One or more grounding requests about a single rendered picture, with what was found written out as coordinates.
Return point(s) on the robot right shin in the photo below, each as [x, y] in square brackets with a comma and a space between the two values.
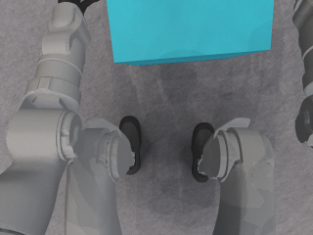
[239, 122]

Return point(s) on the robot right forearm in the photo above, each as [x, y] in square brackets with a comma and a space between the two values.
[303, 21]

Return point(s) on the left robot hand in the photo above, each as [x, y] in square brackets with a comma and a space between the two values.
[81, 5]

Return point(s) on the robot left forearm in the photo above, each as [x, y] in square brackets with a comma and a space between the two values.
[60, 65]

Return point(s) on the robot right thigh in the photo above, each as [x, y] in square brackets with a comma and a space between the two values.
[247, 205]

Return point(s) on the left robot upper arm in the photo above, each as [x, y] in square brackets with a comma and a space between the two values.
[41, 141]

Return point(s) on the right robot upper arm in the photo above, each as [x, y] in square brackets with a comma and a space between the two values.
[304, 122]

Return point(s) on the carton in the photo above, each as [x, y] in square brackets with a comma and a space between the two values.
[156, 32]

